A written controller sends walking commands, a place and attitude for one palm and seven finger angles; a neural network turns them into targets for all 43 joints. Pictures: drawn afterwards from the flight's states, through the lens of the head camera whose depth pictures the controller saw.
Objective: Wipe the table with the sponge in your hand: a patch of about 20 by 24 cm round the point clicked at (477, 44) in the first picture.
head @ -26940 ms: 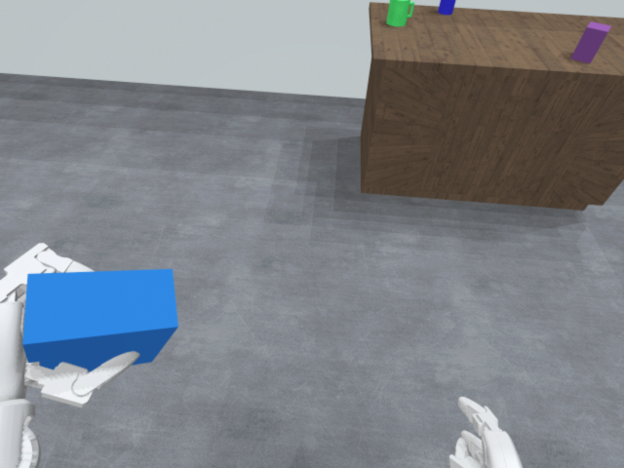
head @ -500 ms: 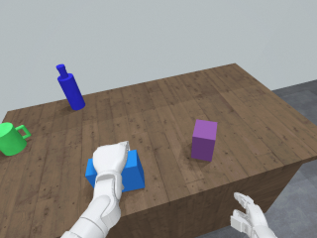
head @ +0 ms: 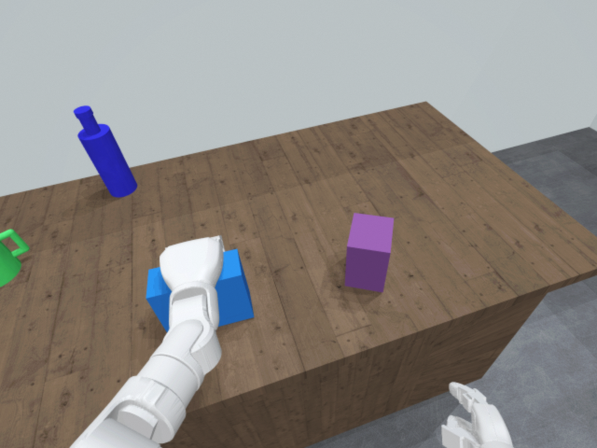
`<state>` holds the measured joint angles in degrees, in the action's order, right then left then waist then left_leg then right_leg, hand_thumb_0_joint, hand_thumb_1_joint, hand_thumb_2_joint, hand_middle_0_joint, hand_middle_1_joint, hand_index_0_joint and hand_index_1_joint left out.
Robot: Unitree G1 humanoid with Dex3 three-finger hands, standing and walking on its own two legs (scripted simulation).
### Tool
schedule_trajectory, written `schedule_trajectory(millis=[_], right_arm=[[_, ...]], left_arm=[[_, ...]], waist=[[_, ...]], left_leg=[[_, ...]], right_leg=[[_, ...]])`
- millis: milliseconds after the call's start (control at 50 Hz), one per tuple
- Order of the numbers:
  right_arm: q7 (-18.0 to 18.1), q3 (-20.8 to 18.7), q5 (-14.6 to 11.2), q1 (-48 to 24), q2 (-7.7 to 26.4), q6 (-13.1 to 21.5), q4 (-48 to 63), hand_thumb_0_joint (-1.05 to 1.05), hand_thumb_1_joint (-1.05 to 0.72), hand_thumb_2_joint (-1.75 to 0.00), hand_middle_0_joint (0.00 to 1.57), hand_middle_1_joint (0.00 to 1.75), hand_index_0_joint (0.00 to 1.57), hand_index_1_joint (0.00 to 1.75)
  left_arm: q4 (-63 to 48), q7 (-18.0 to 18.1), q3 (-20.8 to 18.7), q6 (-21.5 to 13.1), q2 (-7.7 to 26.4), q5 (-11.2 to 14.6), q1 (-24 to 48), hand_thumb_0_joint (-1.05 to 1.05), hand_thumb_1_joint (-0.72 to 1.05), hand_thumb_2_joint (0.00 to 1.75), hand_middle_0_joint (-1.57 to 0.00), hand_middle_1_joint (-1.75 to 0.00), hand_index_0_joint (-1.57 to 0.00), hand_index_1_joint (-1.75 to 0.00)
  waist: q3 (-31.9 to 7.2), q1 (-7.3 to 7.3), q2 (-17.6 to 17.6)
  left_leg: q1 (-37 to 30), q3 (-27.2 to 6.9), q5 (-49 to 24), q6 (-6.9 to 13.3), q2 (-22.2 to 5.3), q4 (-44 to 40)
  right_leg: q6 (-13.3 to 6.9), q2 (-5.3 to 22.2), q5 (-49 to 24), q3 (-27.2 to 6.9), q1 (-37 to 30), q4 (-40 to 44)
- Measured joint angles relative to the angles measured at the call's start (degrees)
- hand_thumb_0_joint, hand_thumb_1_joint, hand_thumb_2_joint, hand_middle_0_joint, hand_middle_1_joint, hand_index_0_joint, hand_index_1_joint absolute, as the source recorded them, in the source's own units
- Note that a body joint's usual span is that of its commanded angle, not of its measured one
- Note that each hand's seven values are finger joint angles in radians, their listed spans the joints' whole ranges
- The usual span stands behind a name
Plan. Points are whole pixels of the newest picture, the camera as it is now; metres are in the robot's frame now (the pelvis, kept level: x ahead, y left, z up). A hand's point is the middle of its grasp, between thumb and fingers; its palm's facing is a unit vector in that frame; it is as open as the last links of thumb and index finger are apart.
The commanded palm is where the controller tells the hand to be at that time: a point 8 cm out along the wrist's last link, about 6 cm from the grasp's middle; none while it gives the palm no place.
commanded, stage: wipe forward along the third lane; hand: left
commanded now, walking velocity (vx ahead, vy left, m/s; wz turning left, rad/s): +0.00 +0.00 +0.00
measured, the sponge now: (206, 300) +0.34 +0.20 -0.02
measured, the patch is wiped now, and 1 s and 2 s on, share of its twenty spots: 0.80 1.00 1.00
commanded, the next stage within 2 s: wipe back along the third lane in 1.12 s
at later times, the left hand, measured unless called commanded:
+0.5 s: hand (197, 260) +0.39 +0.22 +0.02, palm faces -0.08 -0.02 -1.00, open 10.0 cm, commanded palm +0.36 +0.21 +0.06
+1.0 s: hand (195, 240) +0.43 +0.24 +0.02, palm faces -0.09 +0.00 -1.00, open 10.0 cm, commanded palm +0.41 +0.23 +0.06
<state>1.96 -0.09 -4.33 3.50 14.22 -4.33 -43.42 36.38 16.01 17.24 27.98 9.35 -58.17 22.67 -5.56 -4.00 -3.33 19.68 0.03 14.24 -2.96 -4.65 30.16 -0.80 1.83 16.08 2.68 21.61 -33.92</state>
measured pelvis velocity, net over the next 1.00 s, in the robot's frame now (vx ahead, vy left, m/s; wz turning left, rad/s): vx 0.01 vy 0.02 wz -0.02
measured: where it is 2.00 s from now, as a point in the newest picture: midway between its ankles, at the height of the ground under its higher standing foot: outside the picture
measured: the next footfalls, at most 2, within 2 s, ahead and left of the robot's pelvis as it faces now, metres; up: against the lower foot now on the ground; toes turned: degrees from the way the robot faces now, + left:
none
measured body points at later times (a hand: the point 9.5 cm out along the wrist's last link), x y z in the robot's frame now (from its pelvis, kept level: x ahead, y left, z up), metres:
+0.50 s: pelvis +0.01 +0.01 +0.00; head +0.03 -0.01 +0.45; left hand +0.39 +0.22 +0.08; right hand +0.17 -0.23 -0.12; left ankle +0.01 +0.18 -0.73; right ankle +0.01 -0.11 -0.73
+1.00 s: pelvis +0.01 +0.02 +0.00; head +0.05 +0.01 +0.44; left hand +0.43 +0.23 +0.08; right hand +0.12 -0.23 -0.14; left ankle +0.01 +0.18 -0.73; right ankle +0.01 -0.11 -0.73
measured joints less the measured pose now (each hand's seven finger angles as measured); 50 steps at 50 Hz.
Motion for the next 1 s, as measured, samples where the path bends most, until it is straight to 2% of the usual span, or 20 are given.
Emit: schedule_trajectory(millis=[140,340,560,760,1000], right_arm=[[0.6,-0.3,0.0,1.7,0.4,-0.4,-0.4,0.01,-0.91,-0.89,0.2,0.3,0.2,0.3],[1.0,-0.3,0.2,2.5,0.1,-0.4,-0.6,0.01,-0.91,-0.89,0.2,0.3,0.2,0.3],[0.8,-0.7,0.5,2.6,-0.3,-0.2,-1.1,0.01,-0.91,-0.89,0.2,0.3,0.2,0.3],[0.5,-0.6,0.9,3.1,-1.0,-0.5,-1.9,0.01,-0.91,-0.89,0.2,0.3,0.2,0.3],[0.1,-0.9,1.3,5.1,-0.8,-0.1,-3.4,0.01,-0.91,-0.89,0.2,0.3,0.21,0.3]], left_arm=[[2.7,0.0,-1.3,-0.1,0.8,0.4,2.6,0.0,-0.48,1.04,-0.73,-1.36,-0.73,-1.35],[6.0,0.2,-4.0,-1.9,2.3,0.5,5.3,0.0,-0.48,1.04,-0.73,-1.36,-0.73,-1.35],[12.5,1.0,-4.2,-3.0,2.4,0.0,10.8,0.0,-0.48,1.04,-0.73,-1.36,-0.73,-1.35],[18.5,2.0,-5.8,-4.3,3.0,-0.2,15.6,0.01,-0.48,1.04,-0.74,-1.36,-0.74,-1.35],[25.1,3.1,-8.4,-5.7,5.0,-0.5,21.1,0.01,-0.48,1.04,-0.74,-1.36,-0.74,-1.35]], waist=[[-0.1,1.02,0.0],[-0.3,2.07,0.4],[-0.8,2.31,0.8],[-1.1,3.24,1.2],[-1.2,5.09,1.4]], left_leg=[[1.3,0.2,0.3,0.0,0.0,0.5],[2.3,0.6,0.5,0.0,-0.1,0.6],[4.6,0.6,0.8,-0.2,0.3,1.5],[6.4,0.7,1.0,0.1,0.6,2.3],[9.2,1.0,1.2,0.3,0.5,3.3]], right_leg=[[0.2,0.0,0.0,-0.2,1.2,-0.1],[0.5,-0.1,-0.3,-0.7,2.2,0.5],[1.1,0.3,-0.5,-0.8,3.9,0.5],[1.6,0.6,-0.7,-1.0,5.4,0.4],[1.8,0.5,-1.1,-1.3,8.0,0.2]])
